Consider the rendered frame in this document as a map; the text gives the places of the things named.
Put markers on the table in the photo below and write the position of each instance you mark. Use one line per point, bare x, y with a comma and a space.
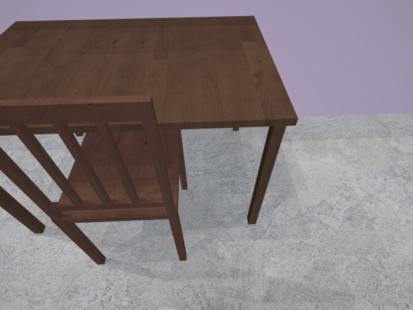
202, 73

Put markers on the chair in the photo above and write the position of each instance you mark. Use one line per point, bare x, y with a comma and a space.
116, 176

